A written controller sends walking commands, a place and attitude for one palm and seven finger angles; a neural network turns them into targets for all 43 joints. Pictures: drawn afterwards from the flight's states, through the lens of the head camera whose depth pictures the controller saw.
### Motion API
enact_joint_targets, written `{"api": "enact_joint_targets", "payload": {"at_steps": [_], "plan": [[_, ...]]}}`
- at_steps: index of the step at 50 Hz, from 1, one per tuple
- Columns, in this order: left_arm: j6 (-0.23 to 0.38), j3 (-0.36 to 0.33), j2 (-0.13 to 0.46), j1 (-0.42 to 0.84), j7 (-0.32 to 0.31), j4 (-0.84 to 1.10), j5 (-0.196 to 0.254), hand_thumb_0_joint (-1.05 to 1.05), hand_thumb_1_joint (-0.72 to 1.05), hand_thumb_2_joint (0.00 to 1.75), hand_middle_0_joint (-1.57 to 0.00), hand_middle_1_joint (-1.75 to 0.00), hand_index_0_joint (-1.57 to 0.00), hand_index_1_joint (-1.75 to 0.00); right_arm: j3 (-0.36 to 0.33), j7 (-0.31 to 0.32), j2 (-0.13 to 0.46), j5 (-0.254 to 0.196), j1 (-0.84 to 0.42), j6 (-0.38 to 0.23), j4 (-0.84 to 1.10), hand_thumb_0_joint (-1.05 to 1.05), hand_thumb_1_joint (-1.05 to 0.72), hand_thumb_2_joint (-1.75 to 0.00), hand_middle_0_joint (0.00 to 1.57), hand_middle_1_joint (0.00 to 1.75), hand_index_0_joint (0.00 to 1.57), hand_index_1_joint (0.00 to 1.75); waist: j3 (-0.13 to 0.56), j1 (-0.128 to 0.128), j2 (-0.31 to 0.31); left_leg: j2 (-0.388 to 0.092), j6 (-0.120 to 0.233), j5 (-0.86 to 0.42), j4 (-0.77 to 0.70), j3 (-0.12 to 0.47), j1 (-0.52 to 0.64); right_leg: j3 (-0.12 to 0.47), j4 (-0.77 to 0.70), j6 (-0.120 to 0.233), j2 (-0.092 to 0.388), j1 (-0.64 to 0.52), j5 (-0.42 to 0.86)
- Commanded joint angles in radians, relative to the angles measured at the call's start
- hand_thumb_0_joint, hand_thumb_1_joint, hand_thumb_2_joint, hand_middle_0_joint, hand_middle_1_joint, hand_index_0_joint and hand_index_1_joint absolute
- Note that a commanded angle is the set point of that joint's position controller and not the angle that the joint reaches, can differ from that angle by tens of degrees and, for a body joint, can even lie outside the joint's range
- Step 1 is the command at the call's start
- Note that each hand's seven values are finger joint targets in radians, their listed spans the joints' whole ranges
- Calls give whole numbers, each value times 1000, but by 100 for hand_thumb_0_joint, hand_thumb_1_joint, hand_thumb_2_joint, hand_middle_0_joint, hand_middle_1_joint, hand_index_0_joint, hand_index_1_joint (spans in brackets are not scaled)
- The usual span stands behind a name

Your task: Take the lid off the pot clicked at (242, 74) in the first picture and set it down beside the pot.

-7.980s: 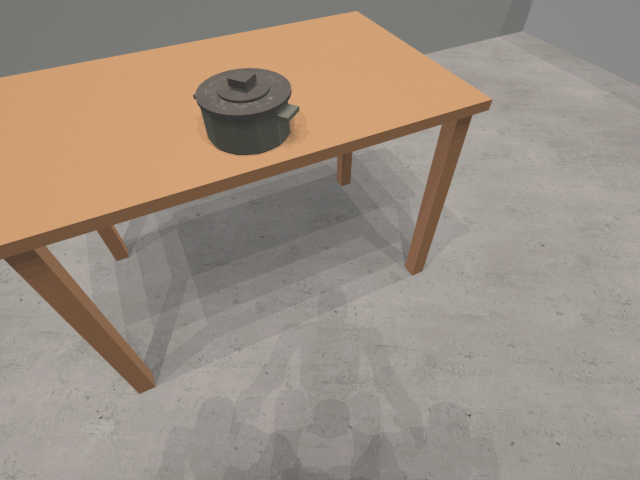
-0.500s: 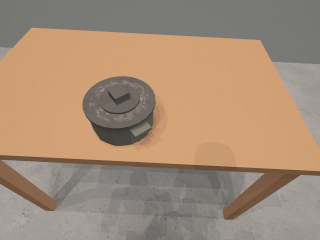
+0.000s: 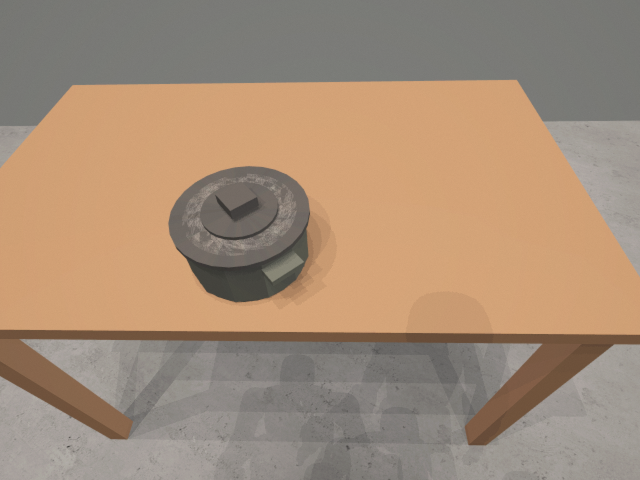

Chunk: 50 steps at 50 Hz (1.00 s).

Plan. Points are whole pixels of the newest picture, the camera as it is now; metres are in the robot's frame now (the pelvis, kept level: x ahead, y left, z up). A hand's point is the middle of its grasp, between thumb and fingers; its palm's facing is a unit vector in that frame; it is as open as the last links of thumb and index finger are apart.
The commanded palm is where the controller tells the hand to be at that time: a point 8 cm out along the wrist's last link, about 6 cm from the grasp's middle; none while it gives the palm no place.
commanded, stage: come to a stop and stand still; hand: left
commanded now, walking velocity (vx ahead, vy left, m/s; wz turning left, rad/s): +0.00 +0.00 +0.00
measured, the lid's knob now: (237, 199) +0.45 +0.15 +0.10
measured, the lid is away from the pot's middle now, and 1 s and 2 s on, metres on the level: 0.00 0.00 0.00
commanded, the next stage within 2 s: look again from close up in 0.60 s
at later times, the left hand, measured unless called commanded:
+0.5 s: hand out of the picture +0.03 +0.15 -0.17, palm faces +0.02 -0.98 -0.21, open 7.3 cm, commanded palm none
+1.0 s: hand out of the picture +0.03 +0.14 -0.17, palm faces +0.04 -0.98 -0.19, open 7.3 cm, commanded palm none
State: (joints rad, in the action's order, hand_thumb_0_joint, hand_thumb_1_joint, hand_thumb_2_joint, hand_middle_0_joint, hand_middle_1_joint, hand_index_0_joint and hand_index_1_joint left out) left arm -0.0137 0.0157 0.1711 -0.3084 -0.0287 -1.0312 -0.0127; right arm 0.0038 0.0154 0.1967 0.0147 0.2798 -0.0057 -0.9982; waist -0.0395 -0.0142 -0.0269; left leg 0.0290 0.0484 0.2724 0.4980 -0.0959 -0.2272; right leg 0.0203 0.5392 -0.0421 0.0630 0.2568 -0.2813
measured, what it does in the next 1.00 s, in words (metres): stands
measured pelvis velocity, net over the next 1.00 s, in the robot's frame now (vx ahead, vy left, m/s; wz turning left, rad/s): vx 0.03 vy -0.03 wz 0.01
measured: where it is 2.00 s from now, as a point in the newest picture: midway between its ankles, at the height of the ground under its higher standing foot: outside the picture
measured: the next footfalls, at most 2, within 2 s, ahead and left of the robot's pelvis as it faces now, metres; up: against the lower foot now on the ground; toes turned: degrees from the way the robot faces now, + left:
none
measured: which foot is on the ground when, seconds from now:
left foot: down 0.00-1.00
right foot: down 0.00-1.00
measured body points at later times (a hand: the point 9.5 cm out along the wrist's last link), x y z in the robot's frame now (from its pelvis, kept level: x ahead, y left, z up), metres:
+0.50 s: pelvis +0.03 -0.02 +0.00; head +0.06 -0.03 +0.45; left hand +0.03 +0.20 -0.15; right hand +0.03 -0.24 -0.16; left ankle +0.00 +0.09 -0.73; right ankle +0.00 -0.15 -0.73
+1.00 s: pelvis +0.03 -0.03 +0.01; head +0.06 -0.03 +0.46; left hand +0.02 +0.19 -0.15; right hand +0.03 -0.25 -0.16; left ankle +0.00 +0.09 -0.73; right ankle +0.00 -0.15 -0.73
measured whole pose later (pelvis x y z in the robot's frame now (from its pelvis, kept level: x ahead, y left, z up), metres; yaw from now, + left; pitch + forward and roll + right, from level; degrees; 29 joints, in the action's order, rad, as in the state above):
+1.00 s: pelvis +0.03 -0.03 +0.01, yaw +1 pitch +0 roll +0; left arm 0.02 0.01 0.14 -0.29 -0.04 -1.09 0.00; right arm 0.01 0.04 0.14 0.01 0.27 -0.02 -1.13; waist -0.05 -0.01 0.01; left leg -0.02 0.00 0.28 0.42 -0.07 -0.14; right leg -0.01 0.45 0.00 0.01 0.16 -0.29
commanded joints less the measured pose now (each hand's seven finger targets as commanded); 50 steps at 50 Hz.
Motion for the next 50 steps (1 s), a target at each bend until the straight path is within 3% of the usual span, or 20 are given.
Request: {"api": "enact_joint_targets", "payload": {"at_steps": [1, 5, 6, 9, 12, 15, 16, 20, 21, 25, 26, 30, 32, 35, 36, 40, 41, 50], "plan": [[22, -20, 126, -44, -11, 25, -1, 0, 90, 90, -20, -30, -20, -30, -20, 5, 77, -8, 34, -26, 26, 0, -90, -90, 20, 30, 20, 30, 5, 6, 59, -130, -4, -107, -104, 128, 21, 47, -97, 72, 45, 6, 109], [24, -19, 108, -46, -14, 9, 0, 0, 90, 90, -20, -30, -20, -30, -18, 9, 61, -7, 47, -28, -1, 0, -90, -90, 20, 30, 20, 30, 3, 12, 19, -130, -11, -135, -100, 119, 43, 56, -99, 77, 48, 9, 131], [25, -19, 112, -44, -13, 8, 1, 0, 90, 90, -20, -30, -20, -30, -18, 10, 57, -8, 51, -27, -7, 0, -90, -90, 20, 30, 20, 30, 0, 9, 48, -133, -10, -138, -95, 117, 37, 50, -105, 77, 47, -2, 138], [26, -19, 98, -44, -15, -4, 1, 0, 90, 90, -20, -30, -20, -30, -16, 13, 46, -8, 55, -28, -25, 0, -90, -90, 20, 30, 20, 30, -8, 12, 20, -132, -15, -165, -93, 112, 43, 57, -105, 79, 49, -3, 164], [28, -18, 95, -42, -15, -10, 1, 0, 90, 90, -20, -30, -20, -30, -18, 14, 44, -9, 58, -27, -38, 0, -90, -90, 20, 30, 20, 30, -13, 12, 58, -133, -17, -170, -88, 110, 41, 57, -115, 80, 54, -15, 192], [31, -16, 90, -48, -16, -15, 2, 0, 90, 90, -20, -30, -20, -30, -17, 16, 37, -9, 63, -30, -52, 0, -90, -90, 20, 30, 20, 30, 3, 12, 20, -135, -20, -206, -88, 105, 68, 56, -112, 81, 54, -20, 220], [32, -18, 95, -46, -15, -15, 3, 0, 90, 90, -20, -30, -20, -30, -18, 16, 34, -9, 63, -29, -55, 0, -90, -90, 20, 30, 20, 30, 1, 11, 58, -138, -18, -207, -86, 107, 64, 51, -117, 81, 53, -30, 232], [32, -17, 84, -47, -17, -18, 4, 0, 90, 90, -20, -30, -20, -30, -15, 19, 36, -9, 68, -30, -69, 0, -90, -90, 20, 30, 20, 30, 6, 12, 23, -142, -21, -249, -91, 106, 85, 52, -115, 82, 54, -34, 255], [32, -18, 91, -43, -17, -18, 4, 0, 90, 90, -20, -30, -20, -30, -16, 19, 30, -10, 67, -30, -70, 0, -90, -90, 20, 30, 20, 30, -2, 11, 48, -144, -19, -241, -94, 108, 76, 45, -121, 81, 52, -40, 249], [35, -17, 84, -46, -18, -22, 4, 0, 90, 90, -20, -30, -20, -30, -15, 20, 31, -9, 67, -30, -80, 0, -90, -90, 20, 30, 20, 30, 3, 13, 32, -145, -23, -256, -98, 103, 93, 53, -124, 82, 57, -42, 276], [35, -17, 90, -43, -17, -20, 5, 0, 90, 90, -20, -30, -20, -30, -15, 20, 31, -10, 70, -30, -82, 0, -90, -90, 20, 30, 20, 30, 4, 13, 67, -147, -21, -255, -98, 108, 85, 47, -127, 83, 54, -54, 283], [36, -18, 82, -48, -19, -24, 5, 0, 90, 90, -20, -30, -20, -30, -13, 22, 31, -9, 68, -32, -90, 0, -90, -90, 20, 30, 20, 30, 13, 13, 28, -149, -24, -294, -100, 104, 107, 50, -126, 83, 58, -57, 308], [35, -18, 82, -46, -18, -25, 4, 0, 90, 90, -20, -30, -20, -30, -13, 23, 34, -11, 66, -31, -90, 0, -90, -90, 20, 30, 20, 30, -8, 12, 44, -150, -24, -281, -104, 106, 92, 48, -134, 82, 58, -57, 300], [35, -17, 79, -50, -19, -28, 5, 0, 90, 90, -20, -30, -20, -30, -10, 23, 26, -11, 70, -32, -97, 0, -90, -90, 20, 30, 20, 30, -5, 13, 19, -151, -24, -280, -113, 103, 103, 48, -139, 82, 58, -56, 283], [35, -18, 84, -51, -18, -26, 5, 0, 90, 90, -20, -30, -20, -30, -11, 23, 26, -11, 67, -32, -97, 0, -90, -90, 20, 30, 20, 30, -9, 10, 51, -153, -20, -275, -113, 109, 98, 45, -143, 82, 54, -60, 284], [36, -17, 79, -56, -19, -31, 4, 0, 90, 90, -20, -30, -20, -30, -8, 23, 26, -12, 73, -33, -100, 0, -90, -90, 20, 30, 20, 30, -1, 12, 28, -151, -23, -281, -117, 104, 105, 47, -146, 81, 59, -66, 290], [37, -17, 80, -60, -18, -33, 5, 0, 90, 90, -20, -30, -20, -30, -9, 23, 22, -12, 66, -32, -102, 0, -90, -90, 20, 30, 20, 30, -13, 7, 53, -153, -21, -269, -117, 107, 98, 46, -152, 81, 57, -65, 291], [40, -14, 71, -77, -20, -41, 5, 0, 90, 90, -20, -30, -20, -30, -6, 23, 16, -14, 76, -32, -112, 0, -90, -90, 20, 30, 20, 30, -7, 10, 38, -150, -25, -256, -119, 105, 98, 51, -162, 81, 62, -73, 293]]}}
